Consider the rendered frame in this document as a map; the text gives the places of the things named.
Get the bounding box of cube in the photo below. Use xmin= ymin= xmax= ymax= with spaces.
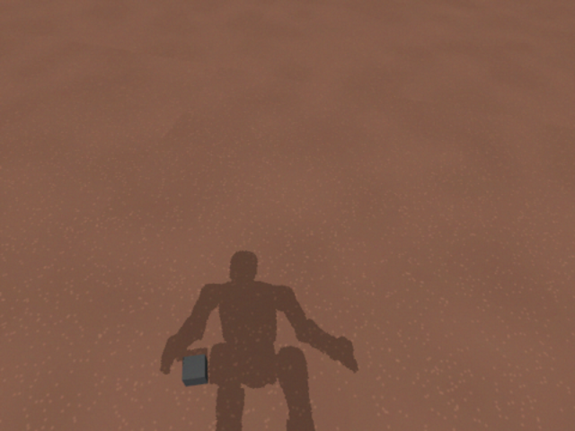
xmin=182 ymin=354 xmax=208 ymax=386

